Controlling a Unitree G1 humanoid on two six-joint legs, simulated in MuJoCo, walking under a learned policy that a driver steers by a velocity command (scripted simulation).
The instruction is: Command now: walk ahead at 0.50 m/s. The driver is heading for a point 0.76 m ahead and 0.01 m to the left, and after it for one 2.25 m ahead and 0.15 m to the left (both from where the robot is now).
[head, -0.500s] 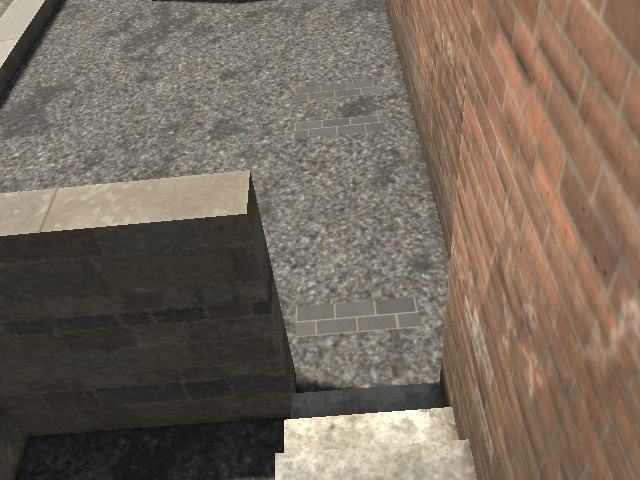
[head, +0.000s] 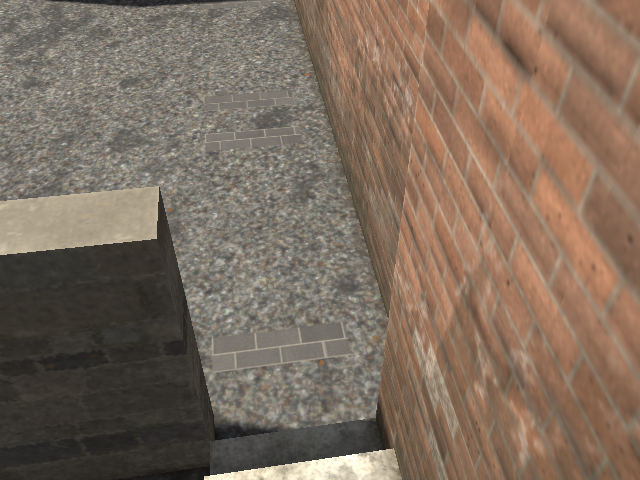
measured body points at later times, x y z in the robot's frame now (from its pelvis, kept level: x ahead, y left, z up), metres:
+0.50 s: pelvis +0.21 -0.01 -0.21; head +0.20 -0.04 +0.24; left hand +0.07 +0.21 -0.33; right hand +0.33 -0.25 -0.35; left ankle +0.40 +0.17 -0.86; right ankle +0.14 -0.10 -0.88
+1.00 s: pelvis +0.42 +0.06 -0.38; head +0.40 +0.07 +0.07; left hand +0.51 +0.32 -0.52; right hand +0.33 -0.18 -0.52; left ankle +0.36 +0.15 -1.08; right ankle +0.61 -0.08 -1.03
